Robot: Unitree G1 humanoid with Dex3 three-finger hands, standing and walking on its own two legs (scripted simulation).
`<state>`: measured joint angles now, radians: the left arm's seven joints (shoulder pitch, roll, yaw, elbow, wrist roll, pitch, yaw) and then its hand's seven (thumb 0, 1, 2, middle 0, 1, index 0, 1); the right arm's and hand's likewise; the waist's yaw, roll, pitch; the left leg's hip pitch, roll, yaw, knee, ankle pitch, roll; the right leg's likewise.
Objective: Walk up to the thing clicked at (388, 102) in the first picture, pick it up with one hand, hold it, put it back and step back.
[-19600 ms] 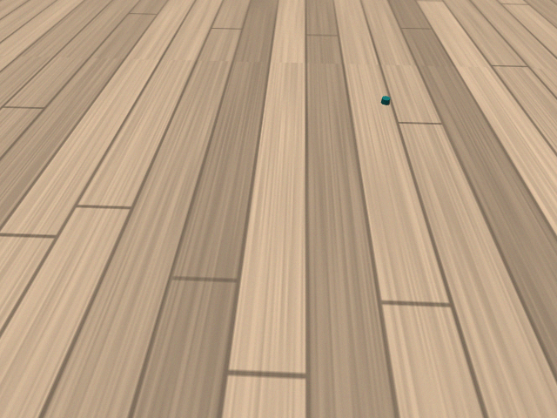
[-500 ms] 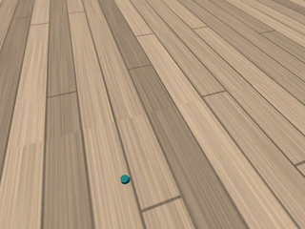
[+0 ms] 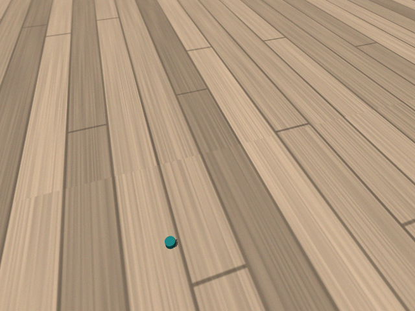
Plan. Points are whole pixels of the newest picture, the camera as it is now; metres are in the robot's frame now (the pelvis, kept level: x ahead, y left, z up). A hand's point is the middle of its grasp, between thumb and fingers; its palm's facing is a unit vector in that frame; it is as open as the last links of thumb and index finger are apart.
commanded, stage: stand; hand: left
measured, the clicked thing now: (170, 242) +0.57 +0.22 -0.77
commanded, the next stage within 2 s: walk up in 0.18 s
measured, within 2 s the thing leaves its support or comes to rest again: neither
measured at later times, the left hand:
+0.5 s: hand out of the picture +0.10 +0.31 -0.18, palm faces -0.04 -0.92 -0.38, open 7.4 cm
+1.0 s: hand out of the picture -0.06 +0.29 -0.17, palm faces -0.12 -0.91 -0.40, open 7.4 cm
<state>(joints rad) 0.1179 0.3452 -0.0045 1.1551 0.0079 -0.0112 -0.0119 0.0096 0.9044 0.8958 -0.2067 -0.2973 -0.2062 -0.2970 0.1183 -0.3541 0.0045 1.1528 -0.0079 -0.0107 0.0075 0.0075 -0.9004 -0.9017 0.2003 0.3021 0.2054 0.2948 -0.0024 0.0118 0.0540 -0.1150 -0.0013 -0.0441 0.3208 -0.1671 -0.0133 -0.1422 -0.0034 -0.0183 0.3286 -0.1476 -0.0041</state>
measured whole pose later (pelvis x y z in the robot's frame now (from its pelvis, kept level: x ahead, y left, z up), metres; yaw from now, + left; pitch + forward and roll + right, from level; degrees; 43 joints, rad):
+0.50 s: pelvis -0.05 +0.04 -0.03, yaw +1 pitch -1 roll +0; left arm 0.00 0.41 0.05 0.91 0.02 0.06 0.02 0.01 0.90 0.90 -0.21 -0.30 -0.21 -0.30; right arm 0.11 -0.40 -0.06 0.98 -0.02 0.03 0.00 0.00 -0.90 -0.90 0.20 0.30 0.20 0.29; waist -0.02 -0.04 0.18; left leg -0.27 -0.03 -0.01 0.65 -0.37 0.02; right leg -0.43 -0.06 0.03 0.69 -0.25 0.02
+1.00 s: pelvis -0.17 +0.03 -0.03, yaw -6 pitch -2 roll +1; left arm 0.18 0.37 0.07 0.84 0.04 0.06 -0.01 0.01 0.90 0.90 -0.21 -0.30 -0.21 -0.30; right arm 0.09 -0.39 -0.05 0.87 0.00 0.06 -0.03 0.01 -0.90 -0.90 0.20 0.30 0.21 0.30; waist 0.02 0.02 0.18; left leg -0.48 -0.04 -0.06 0.97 -0.49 0.01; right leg -0.27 0.02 0.04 0.68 -0.37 -0.02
